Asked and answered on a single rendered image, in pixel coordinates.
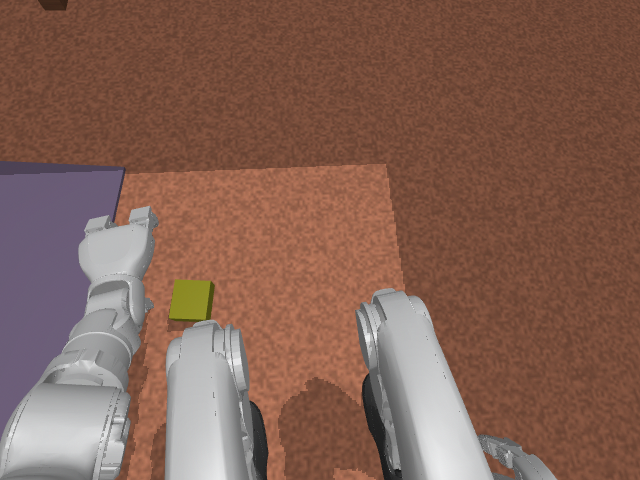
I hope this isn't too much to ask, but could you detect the right robot hand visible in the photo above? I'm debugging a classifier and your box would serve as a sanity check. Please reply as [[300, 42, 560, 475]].
[[477, 435, 557, 480]]

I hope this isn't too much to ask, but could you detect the right robot foot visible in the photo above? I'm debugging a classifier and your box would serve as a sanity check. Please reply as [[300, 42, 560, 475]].
[[362, 374, 403, 480]]

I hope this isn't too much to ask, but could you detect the left robot hand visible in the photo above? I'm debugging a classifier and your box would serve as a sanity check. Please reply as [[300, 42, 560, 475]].
[[78, 206, 159, 313]]

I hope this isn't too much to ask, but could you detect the left robot foot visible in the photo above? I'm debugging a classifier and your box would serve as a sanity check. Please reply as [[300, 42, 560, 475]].
[[249, 400, 268, 480]]

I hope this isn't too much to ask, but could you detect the small box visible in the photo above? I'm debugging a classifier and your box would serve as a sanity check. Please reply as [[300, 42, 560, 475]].
[[169, 279, 215, 322]]

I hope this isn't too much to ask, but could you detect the left robot arm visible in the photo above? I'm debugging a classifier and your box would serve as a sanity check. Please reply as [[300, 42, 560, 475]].
[[0, 274, 145, 480]]

